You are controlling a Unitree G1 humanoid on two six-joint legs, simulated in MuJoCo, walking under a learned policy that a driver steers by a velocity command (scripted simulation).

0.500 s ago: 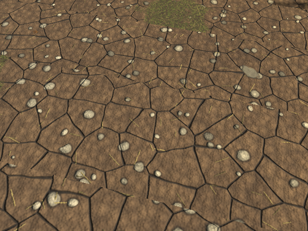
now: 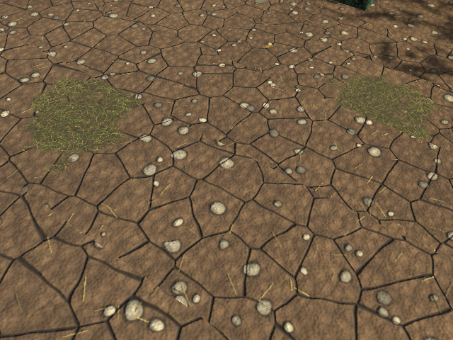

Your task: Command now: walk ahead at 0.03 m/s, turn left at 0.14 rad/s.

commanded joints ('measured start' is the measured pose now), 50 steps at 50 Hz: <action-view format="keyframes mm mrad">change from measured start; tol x32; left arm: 1 -11 121 21 -47 -15 6 -21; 50 131 96 29 -100 -31 -76 -12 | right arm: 1 122 -25 11 -12 -13 -26 -10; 43 -203 -107 -13 -53 -18 -97 -19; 50 256 -323 -59 28 -31 -141 -74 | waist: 1 -63 -106 -78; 3 2 248 -20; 21 7 121 -95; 23 -10 -253 -92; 46 2 -131 23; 50 -140 322 -139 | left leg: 1 295 -17 10 -382 175 45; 3 97 361 -408 -608 50 130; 13 314 289 -76 -351 763 196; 20 241 299 -37 -274 627 156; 24 -301 -16 40 286 -264 -43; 26 -320 30 -39 377 -104 -35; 47 147 -31 -43 -263 149 -28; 50 538 428 -800 -591 -493 103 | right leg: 1 -84 -176 204 -169 -90 -67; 10 -103 79 165 389 -316 24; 19 -10 87 80 208 -321 -3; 24 309 -332 686 -161 567 -288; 30 273 -93 536 -316 -298 -201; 45 148 -61 678 -227 -266 -216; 50 -423 265 324 537 -492 -81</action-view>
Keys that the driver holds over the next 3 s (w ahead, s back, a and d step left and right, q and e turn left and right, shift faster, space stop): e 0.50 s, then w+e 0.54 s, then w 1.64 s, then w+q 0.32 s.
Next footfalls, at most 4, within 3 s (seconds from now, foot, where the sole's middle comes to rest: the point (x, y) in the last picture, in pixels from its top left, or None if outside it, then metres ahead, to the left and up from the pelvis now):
0.04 left None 0.04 0.11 -0.77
0.44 right None -0.02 -0.08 -0.77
0.96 left None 0.21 0.05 -0.77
1.40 right None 0.24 -0.22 -0.77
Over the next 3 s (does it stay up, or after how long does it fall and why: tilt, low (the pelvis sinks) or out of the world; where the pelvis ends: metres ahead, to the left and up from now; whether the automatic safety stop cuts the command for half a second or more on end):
stays up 0.91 -0.61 -0.19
